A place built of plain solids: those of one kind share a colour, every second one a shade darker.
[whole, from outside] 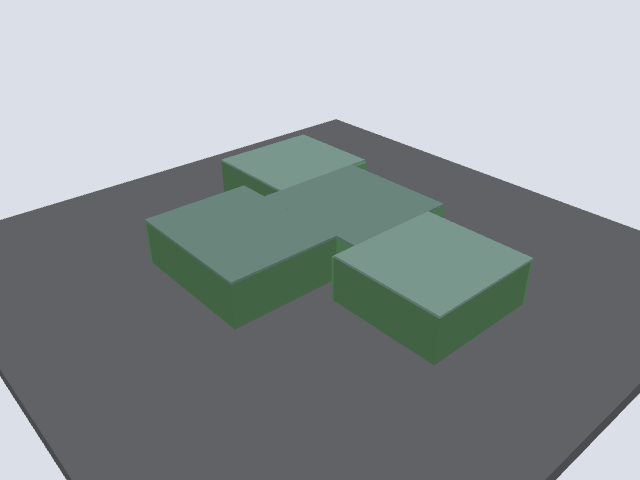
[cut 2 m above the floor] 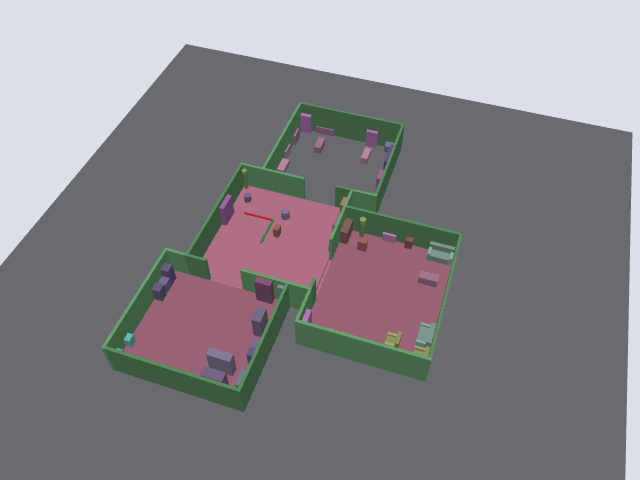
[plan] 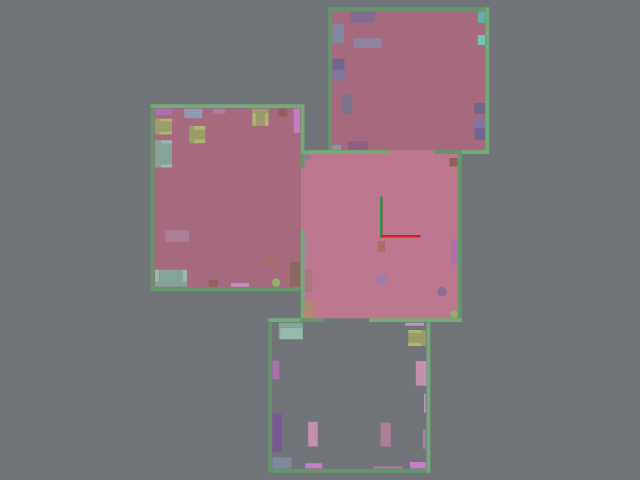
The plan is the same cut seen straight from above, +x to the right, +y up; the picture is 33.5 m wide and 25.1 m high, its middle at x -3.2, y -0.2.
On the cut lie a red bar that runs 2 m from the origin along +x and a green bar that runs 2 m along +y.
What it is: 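One storey of an old house, long lived in; a hub and three side rooms behind broad openings; a side room's floor lies below the hub's by a bare drop, by one riser or not at all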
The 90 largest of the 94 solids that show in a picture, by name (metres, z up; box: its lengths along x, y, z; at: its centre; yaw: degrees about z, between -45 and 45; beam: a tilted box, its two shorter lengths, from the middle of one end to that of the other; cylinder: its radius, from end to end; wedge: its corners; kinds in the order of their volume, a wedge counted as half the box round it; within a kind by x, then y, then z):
{
 "floor_1": {"box": [7.65, 9.38, 0.39], "at": [-8.04, 2.01, 0.14]},
 "floor_2": {"box": [0.2, 3.25, 0.39], "at": [-4.11, 1.95, 0.14]},
 "floor_3": {"box": [8.03, 8.59, 0.55], "at": [0.0, 0.0, 0.22]},
 "floor_4": {"box": [8.03, 7.28, 0.55], "at": [1.44, 8.13, 0.22]},
 "floor_5": {"box": [2.34, 0.2, 0.55], "at": [1.59, 4.39, 0.22]},
 "wall_1": {"box": [0.2, 9.38, 3.11], "at": [-11.96, 2.01, 1.5]},
 "wall_2": {"box": [7.85, 0.2, 3.11], "at": [-8.14, -2.78, 1.5]},
 "wall_3": {"box": [7.85, 0.2, 3.11], "at": [-8.14, 6.8, 1.5]},
 "wall_4": {"box": [0.2, 7.88, 3.11], "at": [-5.81, -8.43, 1.5]},
 "wall_5": {"box": [1.7, 0.2, 3.11], "at": [-5.06, -4.39, 1.5]},
 "wall_6": {"box": [0.2, 4.62, 3.11], "at": [-4.11, -1.98, 1.5]},
 "wall_7": {"box": [0.2, 0.72, 3.11], "at": [-4.11, 3.93, 1.5]},
 "wall_8": {"box": [0.2, 2.4, 3.11], "at": [-4.11, 5.7, 1.5]},
 "wall_9": {"box": [1.27, 0.2, 3.11], "at": [-3.58, -4.39, 1.5]},
 "wall_10": {"box": [0.2, 7.48, 3.11], "at": [-2.67, 8.23, 1.5]},
 "wall_11": {"box": [4.63, 0.2, 3.11], "at": [-1.9, 4.39, 1.5]},
 "wall_12": {"box": [8.08, 0.2, 3.11], "at": [-1.67, -12.27, 1.5]},
 "wall_13": {"box": [8.03, 0.2, 3.11], "at": [1.44, 11.87, 1.5]},
 "wall_14": {"box": [4.86, 0.2, 3.11], "at": [1.79, -4.39, 1.5]},
 "wall_15": {"box": [0.2, 7.88, 3.11], "at": [2.46, -8.43, 1.5]},
 "wall_16": {"box": [1.45, 0.2, 3.11], "at": [3.49, 4.39, 1.5]},
 "wall_17": {"box": [0.2, 8.59, 3.11], "at": [4.11, 0.0, 1.5]},
 "wall_18": {"box": [1.44, 0.2, 3.11], "at": [4.94, 4.39, 1.5]},
 "wall_19": {"box": [0.2, 7.48, 3.11], "at": [5.56, 8.23, 1.5]},
 "roof_1": {"box": [7.85, 9.78, 0.16], "at": [-8.14, 2.01, 3.14]},
 "roof_2": {"box": [8.48, 7.88, 0.16], "at": [-1.67, -8.43, 3.14]},
 "roof_3": {"box": [8.43, 8.99, 0.16], "at": [0.0, 0.0, 3.14]},
 "roof_4": {"box": [8.43, 7.48, 0.16], "at": [1.44, 8.23, 3.14]},
 "bookcase_1": {"box": [0.91, 0.33, 1.08], "at": [-11.38, 6.5, 0.88]},
 "bookcase_2": {"box": [0.35, 0.98, 2.04], "at": [-5.51, -6.99, 0.97]},
 "bookcase_3": {"box": [0.33, 1.26, 1.5], "at": [-4.41, 6.04, 1.09]},
 "bookcase_4": {"box": [0.89, 0.27, 1.45], "at": [-3.53, -12.01, 0.68]},
 "bookcase_5": {"box": [0.83, 0.34, 1.69], "at": [1.92, -11.97, 0.8]},
 "bookcase_6": {"box": [0.34, 1.37, 1.71], "at": [3.81, -0.84, 1.35]},
 "clothes_rail_1": {"box": [0.56, 1.02, 1.67], "at": [-1.79, 6.89, 1.33]},
 "clothes_rail_2": {"box": [1.48, 0.52, 1.7], "at": [-0.7, 10.09, 1.34]},
 "sofa_1": {"box": [0.22, 0.62, 0.66], "at": [-11.72, -2.06, 0.67]},
 "sofa_2": {"box": [0.32, 1.43, 0.87], "at": [-11.67, 4.3, 0.78]},
 "sofa_3": {"box": [0.57, 1.27, 0.47], "at": [-11.23, 4.22, 0.57]},
 "sofa_4": {"box": [0.57, 0.16, 0.61], "at": [-11.23, 4.93, 0.65]},
 "sofa_5": {"box": [1.68, 0.28, 0.93], "at": [-10.99, -2.51, 0.8]},
 "sofa_6": {"box": [1.46, 0.62, 0.48], "at": [-10.88, -2.06, 0.58]},
 "sofa_7": {"box": [1.17, 0.61, 0.52], "at": [-4.77, -5.09, 0.21]},
 "sofa_8": {"box": [1.09, 0.26, 0.24], "at": [-4.73, -4.65, 0.78]},
 "carton_stack_1": {"box": [0.63, 0.58, 0.93], "at": [-2.23, 8.43, 0.96]},
 "carton_stack_2": {"box": [0.63, 0.56, 0.99], "at": [-2.23, 9.0, 0.99]},
 "carton_stack_3": {"box": [0.56, 0.58, 1.05], "at": [5.15, 6.67, 1.02]},
 "carton_stack_4": {"box": [0.55, 0.62, 1.44], "at": [5.16, 5.33, 1.22]},
 "carton_stack_5": {"box": [0.55, 0.61, 0.78], "at": [5.16, 5.94, 0.89]},
 "armchair_1": {"box": [0.25, 0.84, 0.92], "at": [-11.71, 5.73, 0.8]},
 "armchair_2": {"box": [0.64, 0.68, 0.49], "at": [-11.26, 5.65, 0.58]},
 "armchair_3": {"box": [0.24, 0.9, 1.0], "at": [-9.93, 5.31, 0.84]},
 "armchair_4": {"box": [0.61, 0.71, 0.49], "at": [-9.5, 5.22, 0.59]},
 "armchair_5": {"box": [0.61, 0.19, 0.62], "at": [-9.5, 5.67, 0.65]},
 "armchair_6": {"box": [0.67, 0.67, 0.49], "at": [-6.41, 6.11, 0.58]},
 "armchair_7": {"box": [0.85, 0.22, 0.95], "at": [-6.32, 6.56, 0.81]},
 "armchair_8": {"box": [0.69, 0.67, 0.52], "at": [1.75, -5.24, 0.21]},
 "armchair_9": {"box": [0.23, 0.84, 0.99], "at": [2.22, -5.32, 0.44]},
 "coffee_table_1": {"box": [1.24, 0.61, 0.59], "at": [-10.66, 0.0, 0.64]},
 "coffee_table_2": {"box": [0.51, 1.29, 0.65], "at": [-3.56, -10.35, 0.27]},
 "coffee_table_3": {"box": [0.54, 1.26, 0.63], "at": [0.23, -10.37, 0.27]},
 "coffee_table_4": {"box": [0.56, 1.3, 0.6], "at": [2.08, -7.17, 0.25]},
 "wardrobe_1": {"box": [1.29, 0.59, 2.07], "at": [-0.97, 11.45, 1.53]},
 "trunk_1": {"box": [0.94, 0.51, 0.71], "at": [-9.83, 6.41, 0.69]},
 "trunk_2": {"box": [1.0, 0.59, 0.68], "at": [-5.19, -11.85, 0.29]},
 "trunk_3": {"box": [0.6, 1.0, 0.66], "at": [-2.25, 10.58, 0.83]},
 "sideboard_1": {"box": [0.47, 2.02, 1.2], "at": [-5.45, -10.28, 0.55]},
 "metal_shelving_1": {"box": [1.05, 0.44, 1.93], "at": [-1.22, 4.74, 1.46]},
 "radiator_1": {"box": [0.64, 0.26, 0.62], "at": [-8.48, 6.54, 0.65]},
 "radiator_2": {"box": [0.94, 0.19, 0.67], "at": [-7.38, -2.56, 0.67]},
 "radiator_3": {"box": [0.2, 1.01, 0.69], "at": [-3.89, -0.72, 0.84]},
 "radiator_4": {"box": [1.48, 0.11, 0.67], "at": [0.36, -12.09, 0.29]},
 "radiator_5": {"box": [0.99, 0.16, 1.11], "at": [1.75, -4.6, 0.51]},
 "radiator_6": {"box": [0.17, 1.02, 0.93], "at": [2.25, -10.61, 0.42]},
 "radiator_7": {"box": [0.1, 1.0, 0.89], "at": [2.29, -8.73, 0.39]},
 "side_table_1": {"box": [0.49, 0.37, 0.78], "at": [-8.78, -2.46, 0.73]},
 "side_table_2": {"box": [0.59, 0.39, 0.85], "at": [-5.85, -1.29, 0.77]},
 "side_table_3": {"box": [0.49, 0.41, 0.97], "at": [-5.16, 6.46, 0.83]},
 "side_table_4": {"box": [0.38, 0.55, 0.75], "at": [0.01, -0.55, 0.87]},
 "side_table_5": {"box": [0.41, 0.45, 1.01], "at": [3.78, 3.87, 1.0]},
 "tv_unit_1": {"box": [0.53, 1.31, 1.14], "at": [-4.51, -2.0, 0.91]},
 "hall_bench_1": {"box": [0.4, 1.21, 1.0], "at": [-3.79, -2.32, 1.0]},
 "pet_corner_1": {"box": [0.43, 0.82, 1.23], "at": [-3.77, -3.86, 1.11]},
 "crate_stack_1": {"box": [0.38, 0.52, 0.7], "at": [5.24, 10.26, 0.85]},
 "crate_stack_2": {"box": [0.38, 0.6, 0.83], "at": [5.24, 11.45, 0.91]},
 "stool_pouffe_round_1": {"cylinder": 0.29, "from": [0.02, -2.22, 0.5], "to": [0.02, -2.22, 1.15]},
 "stool_pouffe_round_2": {"cylinder": 0.25, "from": [3.18, -2.9, 0.5], "to": [3.18, -2.9, 1.03]},
 "floor_lamp_round_1": {"cylinder": 0.16, "from": [-5.49, -2.43, 0.34], "to": [-5.49, -2.43, 1.68]},
 "floor_lamp_round_2": {"cylinder": 0.15, "from": [3.8, -4.08, 0.5], "to": [3.8, -4.08, 1.94]},
 "tall_odds_1": {"box": [0.45, 0.25, 1.72], "at": [-2.32, 4.65, 1.35]}
}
